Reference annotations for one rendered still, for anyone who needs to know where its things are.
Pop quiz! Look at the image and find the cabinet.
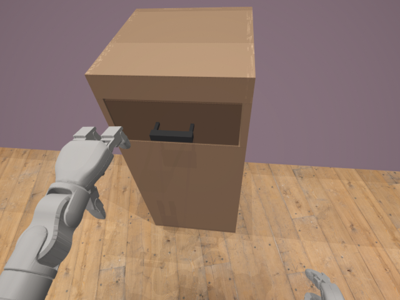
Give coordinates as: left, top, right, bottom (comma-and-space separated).
85, 7, 256, 233

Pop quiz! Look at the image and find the handle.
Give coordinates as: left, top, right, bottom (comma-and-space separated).
149, 122, 194, 143

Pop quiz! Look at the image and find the drawer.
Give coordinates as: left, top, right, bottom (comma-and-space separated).
105, 99, 243, 146

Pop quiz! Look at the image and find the robot left forearm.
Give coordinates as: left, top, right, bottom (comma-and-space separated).
0, 181, 91, 300

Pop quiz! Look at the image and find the right robot hand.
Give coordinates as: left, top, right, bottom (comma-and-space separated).
304, 269, 345, 300

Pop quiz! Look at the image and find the left robot hand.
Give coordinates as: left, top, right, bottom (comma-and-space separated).
55, 126, 131, 219

